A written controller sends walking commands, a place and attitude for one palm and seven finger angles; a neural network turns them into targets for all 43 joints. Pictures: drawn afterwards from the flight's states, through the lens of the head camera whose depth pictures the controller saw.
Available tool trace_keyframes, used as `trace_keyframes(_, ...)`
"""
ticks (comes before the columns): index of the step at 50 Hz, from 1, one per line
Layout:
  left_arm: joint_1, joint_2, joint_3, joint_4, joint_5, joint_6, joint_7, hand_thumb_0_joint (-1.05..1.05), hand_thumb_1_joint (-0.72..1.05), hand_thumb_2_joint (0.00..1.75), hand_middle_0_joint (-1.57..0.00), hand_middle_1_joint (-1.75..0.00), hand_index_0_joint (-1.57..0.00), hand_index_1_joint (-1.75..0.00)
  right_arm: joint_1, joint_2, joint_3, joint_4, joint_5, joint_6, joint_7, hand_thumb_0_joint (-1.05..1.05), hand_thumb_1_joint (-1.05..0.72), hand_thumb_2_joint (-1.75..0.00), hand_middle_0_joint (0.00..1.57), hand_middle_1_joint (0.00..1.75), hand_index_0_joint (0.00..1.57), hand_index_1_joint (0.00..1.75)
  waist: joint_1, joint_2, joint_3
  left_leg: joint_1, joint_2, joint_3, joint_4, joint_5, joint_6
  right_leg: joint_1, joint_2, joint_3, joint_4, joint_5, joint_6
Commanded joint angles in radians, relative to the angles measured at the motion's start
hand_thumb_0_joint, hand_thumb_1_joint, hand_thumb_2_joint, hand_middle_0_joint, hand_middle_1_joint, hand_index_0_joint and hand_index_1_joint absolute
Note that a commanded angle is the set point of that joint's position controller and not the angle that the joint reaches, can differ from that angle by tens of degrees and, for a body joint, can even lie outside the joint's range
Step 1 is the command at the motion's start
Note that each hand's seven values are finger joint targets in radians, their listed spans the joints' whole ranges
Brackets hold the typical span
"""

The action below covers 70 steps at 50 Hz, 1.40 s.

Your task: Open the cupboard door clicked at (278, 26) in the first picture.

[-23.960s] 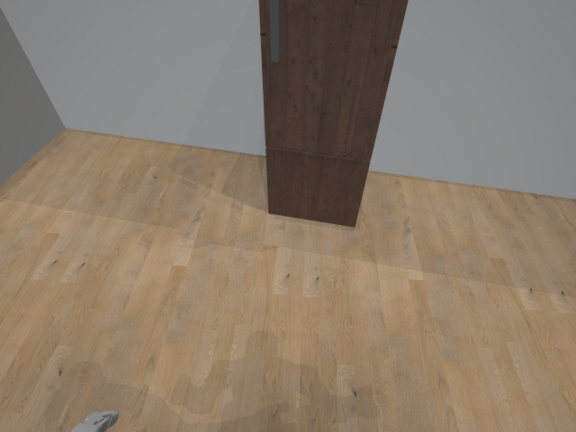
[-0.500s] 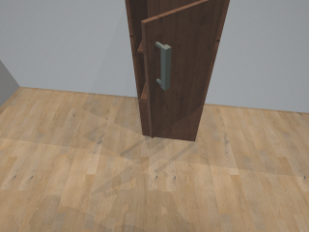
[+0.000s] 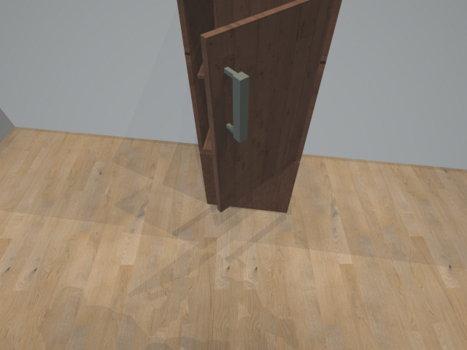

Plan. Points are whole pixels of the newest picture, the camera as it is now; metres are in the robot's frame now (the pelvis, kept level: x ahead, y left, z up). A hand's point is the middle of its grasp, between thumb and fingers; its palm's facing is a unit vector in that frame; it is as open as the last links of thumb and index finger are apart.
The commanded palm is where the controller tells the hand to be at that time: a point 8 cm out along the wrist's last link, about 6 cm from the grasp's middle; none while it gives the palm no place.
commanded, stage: look to check the result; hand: left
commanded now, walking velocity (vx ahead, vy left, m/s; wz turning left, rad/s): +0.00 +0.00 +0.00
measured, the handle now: (234, 105) +0.59 +0.03 +0.08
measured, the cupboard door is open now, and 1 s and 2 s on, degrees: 47 47 47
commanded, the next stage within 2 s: walk to a spot facing it in 0.36 s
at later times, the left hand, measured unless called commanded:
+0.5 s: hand out of the picture +0.07 +0.22 -0.16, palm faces +0.00 -0.96 -0.29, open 7.4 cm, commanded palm none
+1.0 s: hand out of the picture +0.09 +0.17 -0.17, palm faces -0.15 -0.94 -0.30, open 7.4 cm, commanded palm none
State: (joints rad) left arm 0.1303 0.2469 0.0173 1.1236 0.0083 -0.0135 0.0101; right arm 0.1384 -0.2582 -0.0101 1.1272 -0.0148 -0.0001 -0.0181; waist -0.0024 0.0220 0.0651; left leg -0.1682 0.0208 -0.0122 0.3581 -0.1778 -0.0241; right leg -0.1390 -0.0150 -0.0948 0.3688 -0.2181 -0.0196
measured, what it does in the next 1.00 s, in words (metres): stands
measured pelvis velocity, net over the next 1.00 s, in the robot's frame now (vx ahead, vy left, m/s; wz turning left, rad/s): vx -0.01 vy -0.03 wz -0.21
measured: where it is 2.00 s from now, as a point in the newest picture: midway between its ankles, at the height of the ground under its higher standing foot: outside the picture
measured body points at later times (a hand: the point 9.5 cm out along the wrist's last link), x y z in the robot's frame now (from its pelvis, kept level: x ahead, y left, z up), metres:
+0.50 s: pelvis +0.02 +0.00 +0.00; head +0.04 -0.01 +0.45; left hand +0.07 +0.27 -0.14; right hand +0.08 -0.27 -0.15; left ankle +0.01 +0.14 -0.75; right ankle -0.01 -0.10 -0.75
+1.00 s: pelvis -0.01 -0.03 -0.02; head +0.04 -0.07 +0.42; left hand +0.10 +0.22 -0.15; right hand -0.02 -0.28 -0.19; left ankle -0.01 +0.13 -0.72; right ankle -0.03 -0.10 -0.75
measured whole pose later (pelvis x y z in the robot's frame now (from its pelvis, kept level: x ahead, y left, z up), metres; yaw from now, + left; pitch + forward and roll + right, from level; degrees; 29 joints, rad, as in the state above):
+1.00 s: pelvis -0.01 -0.03 -0.02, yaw -12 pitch +0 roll +2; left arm 0.19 0.21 0.07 0.98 0.02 0.03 -0.01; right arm 0.20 -0.22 -0.06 1.03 -0.01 0.06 -0.04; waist 0.02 0.04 0.12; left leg -0.34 0.09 0.08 0.84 -0.47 -0.05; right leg -0.30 0.02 -0.01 0.66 -0.33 -0.06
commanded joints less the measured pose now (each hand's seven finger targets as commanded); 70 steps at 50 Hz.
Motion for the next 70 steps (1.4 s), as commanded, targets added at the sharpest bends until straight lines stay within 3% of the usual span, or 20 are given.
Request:
trace_keyframes(1, 0.022, 0.174, 0.036, -0.037, 0.0, -0.018, 0.011, 0.0, 0.9, 0.9, -0.2, -0.3, -0.2, -0.3, 0.012, -0.146, -0.023, -0.039, -0.004, -0.014, -0.008, 0.0, -0.9, -0.9, 0.2, 0.3, 0.2, 0.3, -0.001, -0.024, -0.093, 0.033, 0.086, -0.06, -0.034, 0.185, 0.04, 0.044, -0.121, 0.109, -0.071, 0.199, -0.026)
trace_keyframes(24, 0.032, 0.183, 0.033, -0.026, -0.001, -0.019, 0.012, 0.0, 0.9, 0.9, -0.2, -0.3, -0.2, -0.3, 0.0, -0.152, -0.02, -0.034, -0.002, -0.014, -0.011, 0.0, -0.9, -0.9, 0.2, 0.3, 0.2, 0.3, 0.001, -0.018, -0.073, 0.065, 0.092, -0.05, -0.05, 0.208, 0.038, 0.053, -0.119, 0.11, -0.089, 0.25, -0.023)
trace_keyframes(27, 0.064, 0.116, 0.028, -0.026, -0.001, -0.002, 0.017, 0.0, 0.9, 0.9, -0.2, -0.3, -0.2, -0.3, 0.053, -0.077, -0.01, -0.027, -0.004, -0.003, -0.019, 0.0, -0.9, -0.9, 0.2, 0.3, 0.2, 0.3, -0.003, -0.028, -0.09, 0.077, 0.102, -0.009, -0.008, 0.222, 0.028, 0.036, -0.117, 0.123, -0.056, 0.322, -0.019)
trace_keyframes(34, 0.062, 0.138, 0.065, -0.097, 0.007, 0.039, 0.006, 0.0, 0.9, 0.9, -0.2, -0.3, -0.2, -0.3, 0.083, -0.104, -0.046, -0.086, -0.007, 0.021, -0.034, 0.0, -0.9, -0.9, 0.2, 0.3, 0.2, 0.3, -0.007, -0.03, -0.056, 0.018, 0.127, 0.049, 0.078, 0.127, 0.029, -0.056, -0.095, 0.185, 0.066, 0.326, -0.038)
trace_keyframes(38, 0.054, 0.108, 0.073, -0.145, 0.01, 0.052, -0.008, 0.0, 0.9, 0.9, -0.2, -0.3, -0.2, -0.3, 0.097, -0.133, -0.066, -0.122, -0.012, 0.02, -0.039, 0.0, -0.9, -0.9, 0.2, 0.3, 0.2, 0.3, -0.01, 0.08, -0.055, 0.028, 0.221, -0.027, 0.023, 0.074, 0.084, -0.167, -0.019, 0.15, 0.207, 0.147, -0.014)
trace_keyframes(40, 0.04, 0.081, 0.075, -0.171, 0.011, 0.061, -0.017, 0.0, 0.9, 0.9, -0.2, -0.3, -0.2, -0.3, 0.104, -0.153, -0.075, -0.135, -0.017, 0.014, -0.04, 0.0, -0.9, -0.9, 0.2, 0.3, 0.2, 0.3, -0.009, 0.18, -0.041, 0.006, 0.326, -0.101, -0.051, 0.125, 0.158, -0.224, 0.022, 0.094, 0.412, -0.182, 0.004)
trace_keyframes(42, 0.038, 0.063, 0.079, -0.192, 0.011, 0.068, -0.022, 0.0, 0.9, 0.9, -0.2, -0.3, -0.2, -0.3, 0.097, -0.148, -0.074, -0.153, -0.02, 0.009, -0.039, 0.0, -0.9, -0.9, 0.2, 0.3, 0.2, 0.3, -0.003, 0.2, -0.049, 0.007, 0.372, -0.109, -0.057, 0.203, 0.206, -0.243, 0.002, 0.106, 0.533, -0.322, 0.005)
trace_keyframes(43, 0.046, 0.058, 0.081, -0.198, 0.009, 0.067, -0.025, 0.0, 0.9, 0.9, -0.2, -0.3, -0.2, -0.3, 0.073, -0.147, -0.078, -0.167, -0.023, 0.007, -0.038, 0.0, -0.9, -0.9, 0.2, 0.3, 0.2, 0.3, 0.01, 0.197, -0.046, -0.014, 0.371, -0.077, -0.032, 0.241, 0.197, -0.225, -0.013, 0.111, 0.508, -0.319, 0.002)
trace_keyframes(45, 0.129, 0.054, 0.086, -0.182, 0.009, 0.055, -0.031, 0.0, 0.9, 0.9, -0.2, -0.3, -0.2, -0.3, 0.026, -0.146, -0.079, -0.185, -0.022, 0.008, -0.037, 0.0, -0.9, -0.9, 0.2, 0.3, 0.2, 0.3, 0.057, 0.136, -0.083, -0.035, 0.307, 0.024, 0.099, 0.272, 0.132, -0.099, -0.01, 0.081, 0.303, -0.171, 0.002)
trace_keyframes(46, 0.204, 0.089, 0.098, -0.162, 0.013, 0.045, -0.029, 0.0, 0.9, 0.9, -0.2, -0.3, -0.2, -0.3, -0.002, -0.135, -0.08, -0.199, -0.01, 0.014, -0.037, 0.0, -0.9, -0.9, 0.2, 0.3, 0.2, 0.3, 0.097, 0.017, -0.104, -0.113, 0.234, 0.075, 0.254, 0.134, 0.068, 0.02, -0.031, 0.12, 0.1, 0.04, -0.001)
trace_keyframes(47, 0.233, 0.219, 0.124, -0.158, 0.032, 0.029, -0.01, 0.0, 0.9, 0.9, -0.2, -0.3, -0.2, -0.3, 0.007, -0.054, -0.072, -0.234, 0.004, 0.021, -0.03, 0.0, -0.9, -0.9, 0.2, 0.3, 0.2, 0.3, 0.097, -0.404, -0.095, -0.348, 0.048, 0.172, 0.524, -0.285, -0.021, 0.108, -0.28, 0.527, -0.098, 0.283, -0.068)
trace_keyframes(48, 0.244, 0.235, 0.124, -0.152, 0.015, 0.034, 0.004, 0.0, 0.9, 0.9, -0.2, -0.3, -0.2, -0.3, -0.029, -0.069, -0.074, -0.241, 0.002, 0.03, -0.025, 0.0, -0.9, -0.9, 0.2, 0.3, 0.2, 0.3, 0.112, -0.362, -0.058, -0.389, 0.009, 0.057, 0.709, -0.449, -0.021, 0.056, -0.342, 0.604, -0.08, 0.471, -0.132)
trace_keyframes(49, 0.2, 0.217, 0.117, -0.17, 0.012, 0.038, 0.01, 0.0, 0.9, 0.9, -0.2, -0.3, -0.2, -0.3, 0.001, -0.066, -0.076, -0.234, 0.004, 0.037, -0.019, 0.0, -0.9, -0.9, 0.2, 0.3, 0.2, 0.3, 0.073, -0.281, -0.051, -0.401, 0.042, -0.01, 0.793, -0.388, -0.013, 0.021, -0.324, 0.536, -0.069, 0.312, -0.189)
trace_keyframes(51, 0.09, 0.155, 0.106, -0.211, 0.013, 0.04, 0.012, 0.0, 0.9, 0.9, -0.2, -0.3, -0.2, -0.3, -0.018, -0.062, -0.08, -0.219, 0.0, 0.041, -0.012, 0.0, -0.9, -0.9, 0.2, 0.3, 0.2, 0.3, 0.026, -0.195, 0.003, -0.411, 0.056, -0.017, 0.836, -0.268, -0.023, -0.07, -0.228, 0.505, -0.076, 0.151, -0.178)
trace_keyframes(54, 0.119, 0.136, 0.103, -0.214, 0.011, 0.024, 0.018, 0.0, 0.9, 0.9, -0.2, -0.3, -0.2, -0.3, -0.006, -0.036, -0.073, -0.22, -0.001, 0.037, -0.009, 0.0, -0.9, -0.9, 0.2, 0.3, 0.2, 0.3, 0.021, -0.113, -0.085, -0.383, 0.047, -0.007, 0.766, -0.211, -0.037, 0.015, -0.191, 0.448, -0.026, 0.323, -0.161)
trace_keyframes(58, 0.186, 0.151, 0.108, -0.198, 0.013, 0.022, 0.02, 0.0, 0.9, 0.9, -0.2, -0.3, -0.2, -0.3, -0.052, -0.026, -0.067, -0.244, 0.005, 0.033, -0.016, 0.0, -0.9, -0.9, 0.2, 0.3, 0.2, 0.3, 0.049, -0.117, -0.135, -0.385, 0.025, 0.001, 0.651, -0.236, -0.046, 0.128, -0.184, 0.471, 0.013, 0.498, -0.173)
trace_keyframes(60, 0.189, 0.153, 0.109, -0.201, 0.014, 0.025, 0.017, 0.0, 0.9, 0.9, -0.2, -0.3, -0.2, -0.3, -0.064, -0.032, -0.068, -0.259, 0.007, 0.033, -0.018, 0.0, -0.9, -0.9, 0.2, 0.3, 0.2, 0.3, 0.05, -0.163, -0.122, -0.38, 0.017, -0.007, 0.628, -0.235, -0.044, 0.108, -0.177, 0.494, 0.008, 0.482, -0.176)
trace_keyframes(65, 0.188, 0.161, 0.116, -0.217, 0.02, 0.028, 0.016, 0.0, 0.9, 0.9, -0.2, -0.3, -0.2, -0.3, -0.102, -0.036, -0.069, -0.293, 0.014, 0.024, -0.02, 0.0, -0.9, -0.9, 0.2, 0.3, 0.2, 0.3, 0.055, -0.156, -0.126, -0.337, -0.007, -0.022, 0.515, -0.266, -0.033, 0.093, -0.168, 0.572, 0.024, 0.499, -0.188)
trace_keyframes(67, 0.172, 0.165, 0.119, -0.224, 0.024, 0.032, 0.018, 0.0, 0.9, 0.9, -0.2, -0.3, -0.2, -0.3, -0.099, -0.035, -0.069, -0.301, 0.018, 0.02, -0.021, 0.0, -0.9, -0.9, 0.2, 0.3, 0.2, 0.3, 0.05, -0.176, -0.125, -0.288, -0.01, -0.03, 0.453, -0.28, -0.027, 0.051, -0.17, 0.602, 0.032, 0.481, -0.184)
trace_keyframes(70, 0.102, 0.166, 0.117, -0.251, 0.016, 0.039, 0.013, 0.0, 0.9, 0.9, -0.2, -0.3, -0.2, -0.3, -0.009, -0.041, -0.068, -0.282, 0.022, 0.013, -0.026, 0.0, -0.9, -0.9, 0.2, 0.3, 0.2, 0.3, -0.006, -0.137, -0.132, -0.085, -0.025, -0.028, 0.218, -0.144, -0.016, -0.092, -0.117, 0.585, 0.069, 0.391, -0.126)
